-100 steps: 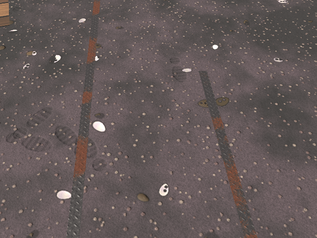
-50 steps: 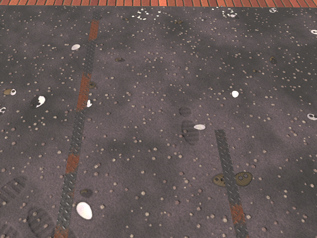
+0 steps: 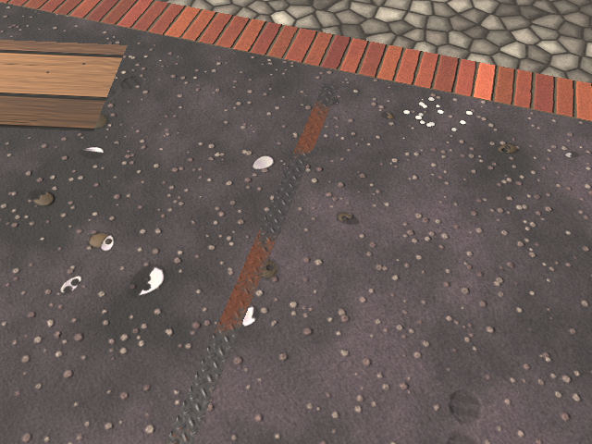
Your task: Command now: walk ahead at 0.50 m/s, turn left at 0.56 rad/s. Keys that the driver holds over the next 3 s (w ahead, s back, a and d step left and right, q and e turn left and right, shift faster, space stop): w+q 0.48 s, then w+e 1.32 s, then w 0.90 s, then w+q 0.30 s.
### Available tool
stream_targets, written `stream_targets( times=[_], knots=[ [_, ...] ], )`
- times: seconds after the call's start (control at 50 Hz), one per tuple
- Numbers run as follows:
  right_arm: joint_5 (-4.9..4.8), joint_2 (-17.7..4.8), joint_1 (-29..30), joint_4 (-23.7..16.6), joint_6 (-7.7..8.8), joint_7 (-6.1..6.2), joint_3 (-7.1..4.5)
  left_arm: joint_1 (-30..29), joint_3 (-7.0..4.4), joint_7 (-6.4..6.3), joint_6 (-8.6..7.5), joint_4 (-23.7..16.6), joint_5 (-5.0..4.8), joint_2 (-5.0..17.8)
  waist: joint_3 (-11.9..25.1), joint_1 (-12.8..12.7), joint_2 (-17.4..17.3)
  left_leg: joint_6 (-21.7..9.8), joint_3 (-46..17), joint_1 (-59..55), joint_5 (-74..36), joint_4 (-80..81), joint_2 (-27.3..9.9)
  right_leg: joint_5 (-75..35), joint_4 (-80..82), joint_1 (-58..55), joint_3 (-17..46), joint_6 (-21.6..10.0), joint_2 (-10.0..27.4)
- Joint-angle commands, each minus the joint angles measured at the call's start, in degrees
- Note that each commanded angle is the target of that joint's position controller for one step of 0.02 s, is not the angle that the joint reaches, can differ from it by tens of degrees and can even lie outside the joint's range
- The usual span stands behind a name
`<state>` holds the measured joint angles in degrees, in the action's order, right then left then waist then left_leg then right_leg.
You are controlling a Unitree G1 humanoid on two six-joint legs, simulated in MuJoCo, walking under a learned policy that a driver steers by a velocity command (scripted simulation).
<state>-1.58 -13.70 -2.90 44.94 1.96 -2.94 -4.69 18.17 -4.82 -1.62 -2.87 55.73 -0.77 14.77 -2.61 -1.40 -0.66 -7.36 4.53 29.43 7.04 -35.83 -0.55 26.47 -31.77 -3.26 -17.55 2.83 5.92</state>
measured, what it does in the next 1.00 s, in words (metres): walks ahead: right foot, then left foot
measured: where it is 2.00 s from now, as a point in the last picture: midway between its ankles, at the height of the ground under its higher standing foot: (292, 224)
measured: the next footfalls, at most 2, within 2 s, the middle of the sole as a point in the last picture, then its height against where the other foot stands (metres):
right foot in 0.50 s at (335, 428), level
left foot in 0.94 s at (205, 369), level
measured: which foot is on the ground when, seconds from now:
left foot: down 0.00-0.52, up 0.54-0.92, down 0.94-1.00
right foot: down 0.00-0.00, up 0.02-0.48, down 0.50-0.94, up 0.96-1.00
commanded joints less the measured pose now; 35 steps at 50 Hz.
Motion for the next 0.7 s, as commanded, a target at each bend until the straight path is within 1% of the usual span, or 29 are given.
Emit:
stream_targets(
  times=[0.02,0.04,0.06,0.08,0.1,0.12,0.16,0.2,0.22,0.26,0.3,0.34,0.38,0.42,0.44,0.46,0.48,0.5,0.52,0.54,0.56,0.58,0.6,0.62,0.64,0.66,0.68,0.7],
  knots=[
    [0.12,-19.93,-18.48,0.28,0.42,1.43,-5.83,0.16,0.83,0.53,-3.08,-8.87,1.16,1.65,19.9,4.44,-14.99,-18.7,-49.4,-50.27,10.37,15.72,-17.93,7.04,-49.02,41.9,12.99,-0.53,-8.57],
    [0.78,-15.05,-20.28,0.01,1.12,0.93,-4.21,-6.48,0.08,1.43,-5.51,-10.11,-1.23,6.43,20.81,8.27,-7.08,-16.59,-50.73,-50.77,10.91,20.74,-18.5,5.66,-51.57,48.12,23.05,-2.32,-6.27],
    [0.94,-11.82,-18.48,0.17,1.81,0.97,-3.39,-9.46,-0.03,1.77,-6.46,-11.17,-2.54,6.92,14.02,7.49,-5.29,-14.05,-41.57,-45.59,7.12,19.96,-16.77,0.94,-48.96,51.18,22.41,-4.02,-3.71],
    [0.56,-9.62,-14.1,-0.66,2.29,0.9,-2.72,-9.39,-0.09,1.36,-6.67,-10.26,-1.51,6.66,9.13,4.55,0.26,-11.67,-33.77,-36.29,0.92,19.66,-13.86,-3.76,-43.37,48.18,22.39,-4.42,-0.84],
    [0.6,-7.5,-10.35,-1.62,2.45,1.05,-2.06,-9.11,-0.78,0.9,-6.17,-9.65,0.09,7.63,7.4,2.45,0.57,-9.98,-28.49,-29.16,-4.03,20.07,-11.56,-6.31,-38.24,43.61,22.31,-4.13,0.93],
    [1.0,-6.62,-8.73,-2.55,2.49,1.35,-1.59,-7.95,-1.13,0.95,-5.25,-9.5,0.43,7.91,6.75,0.84,-0.12,-9.54,-26.25,-24.76,-6.76,21.36,-10.25,-8.05,-35.97,40.0,22.54,-3.69,1.88],
    [0.79,-8.13,-9.63,-2.65,2.73,2.02,-1.83,-8.19,-1.13,0.87,-3.85,-10.23,1.09,6.73,5.83,0.03,-0.19,-9.85,-24.12,-20.56,-11.49,22.89,-9.2,-9.99,-31.11,38.04,21.61,-1.97,1.68],
    [0.64,-10.02,-11.85,-2.34,2.84,2.89,-2.27,-11.79,-0.83,0.58,-3.18,-11.67,1.62,5.68,4.3,0.78,-0.36,-9.46,-21.55,-18.73,-14.0,23.68,-7.95,-15.12,-24.46,39.51,20.69,-0.36,0.65],
    [0.58,-10.39,-12.96,-2.17,2.74,3.29,-2.34,-14.27,-0.69,0.53,-3.1,-12.53,1.64,5.41,3.52,1.58,-0.87,-8.86,-20.77,-18.48,-14.0,23.7,-7.23,-18.49,-20.25,40.41,20.51,0.2,-0.02],
    [0.45,-10.13,-14.62,-1.9,2.35,3.75,-2.21,-18.28,-0.3,0.82,-3.27,-13.81,1.45,4.52,2.82,3.07,-2.5,-6.94,-19.15,-17.69,-11.43,23.13,-5.24,-25.71,-11.58,39.3,20.37,0.39,-1.82],
    [0.36,-9.93,-16.06,-1.65,2.07,3.91,-2.12,-21.9,0.13,1.39,-3.61,-15.01,1.02,3.86,2.12,4.63,-4.02,-5.48,-19.07,-17.06,-7.5,22.69,-4.36,-30.92,-4.18,37.06,20.11,0.06,-3.55],
    [0.23,-10.1,-17.59,-1.11,1.91,3.92,-2.13,-24.76,0.3,1.93,-3.98,-16.32,0.6,4.13,1.61,5.79,-4.71,-4.83,-20.85,-17.8,-5.36,21.86,-4.96,-32.66,-0.08,35.47,20.11,-0.35,-4.71],
    [0.03,-9.88,-19.07,-0.57,1.58,4.06,-2.07,-26.31,0.22,2.51,-4.52,-17.45,0.41,5.08,1.6,6.31,-4.81,-4.67,-23.6,-21.27,-5.06,18.94,-6.22,-31.29,2.66,35.58,20.97,-1.01,-5.36],
    [0.08,-9.91,-19.39,-0.61,1.11,4.45,-2.09,-25.94,-0.03,3.04,-5.21,-17.88,0.31,6.26,1.9,5.71,-5.36,-4.3,-26.85,-24.63,-5.6,15.65,-7.47,-27.59,4.96,34.38,21.52,-1.89,-5.92],
    [0.18,-10.18,-18.96,-0.82,0.89,4.62,-2.21,-24.59,-0.24,3.15,-5.52,-17.74,0.22,6.93,2.15,4.83,-6.36,-3.96,-28.17,-25.45,-7.29,14.02,-7.93,-24.97,5.46,32.52,21.5,-2.57,-6.12],
    [0.24,-10.18,-18.13,-1.22,0.68,4.69,-2.23,-21.51,-0.58,3.08,-5.82,-17.07,0.23,7.69,3.05,3.14,-7.5,-3.41,-28.83,-25.58,-10.57,11.85,-7.63,-23.23,6.41,28.52,20.79,-3.55,-6.58],
    [0.3,-9.22,-16.64,-2.04,0.65,4.57,-1.84,-15.45,-1.38,2.78,-6.13,-15.57,0.64,9.22,6.27,-0.1,-7.39,-1.94,-27.59,-24.17,-15.6,6.47,-5.03,-24.55,8.32,19.47,20.12,-5.27,-6.48],
    [1.18,-6.65,-15.4,-3.0,0.95,4.21,-0.71,-6.19,-2.04,2.55,-6.27,-14.04,1.77,11.69,13.97,-4.33,-4.82,-0.05,-23.38,-19.06,-14.35,-6.01,-2.55,-25.27,5.42,5.15,25.03,-8.95,0.17],
    [0.26,-3.1,-24.14,-3.02,1.51,4.16,0.29,3.11,-3.36,2.44,-5.65,-11.77,2.76,16.08,23.74,-2.95,9.84,4.78,-16.31,-0.15,2.89,-26.29,5.42,-17.07,6.55,-17.35,47.56,-18.37,12.52],
    [-0.51,-4.71,-27.45,-1.84,2.0,4.05,0.6,5.08,-2.8,3.19,-5.18,-9.73,0.99,13.09,23.54,-2.38,18.51,5.7,-16.12,10.45,26.28,-35.99,6.01,-5.72,13.7,-20.08,63.96,-21.37,17.1],
    [-0.64,-9.02,-22.1,-2.19,2.19,3.78,-0.25,1.65,-1.52,3.22,-4.84,-10.61,-0.23,8.65,14.14,-3.24,11.62,5.56,-17.02,15.21,23.2,-40.39,2.97,0.87,14.96,-13.19,59.04,-19.2,14.76],
    [0.08,-9.56,-16.0,-3.58,2.39,3.64,-0.22,-2.38,-0.8,3.15,-4.13,-11.58,0.05,7.02,8.14,-2.85,5.96,5.38,-13.85,15.24,18.89,-39.92,0.47,-1.2,15.92,-4.81,51.37,-17.49,12.05],
    [1.2,-9.11,-12.03,-4.98,2.87,3.53,-0.26,-5.15,-0.38,3.23,-3.6,-11.89,0.58,6.58,3.5,-1.5,3.42,5.23,-11.58,14.37,15.45,-35.93,-1.61,-7.19,17.58,3.3,46.47,-17.22,9.85],
    [1.81,-8.61,-11.18,-5.35,3.12,3.52,-0.45,-6.18,0.12,3.24,-3.57,-12.2,1.02,5.83,2.43,-0.11,3.51,5.16,-11.22,11.34,13.18,-31.96,-3.37,-13.49,18.67,8.01,43.31,-16.74,7.97],
    [1.82,-7.51,-11.76,-5.5,3.27,3.47,-0.32,-6.37,0.34,3.31,-3.53,-12.15,1.12,5.68,2.69,0.93,4.66,5.37,-10.58,8.58,12.61,-28.98,-3.88,-18.26,19.35,10.63,41.27,-16.65,6.39],
    [1.87,-6.3,-12.25,-5.65,3.37,3.41,-0.04,-5.96,0.35,3.28,-3.5,-11.95,0.79,5.83,3.42,1.56,5.66,5.75,-9.72,7.21,12.97,-25.63,-4.11,-21.66,19.72,11.67,39.64,-17.0,5.49],
    [2.01,-5.38,-11.62,-6.1,3.44,3.38,0.32,-5.3,0.15,3.09,-3.47,-11.71,0.37,6.66,3.65,1.64,6.07,6.35,-8.7,6.49,12.99,-21.59,-4.07,-24.34,20.2,12.64,37.87,-17.48,5.09],
    [2.18,-4.59,-9.71,-6.87,3.56,3.37,0.75,-4.65,-0.28,2.75,-3.35,-11.53,0.06,8.12,3.6,1.32,6.1,6.98,-7.81,5.53,11.44,-16.93,-3.82,-25.98,20.74,13.85,36.24,-17.71,4.79]
  ],
)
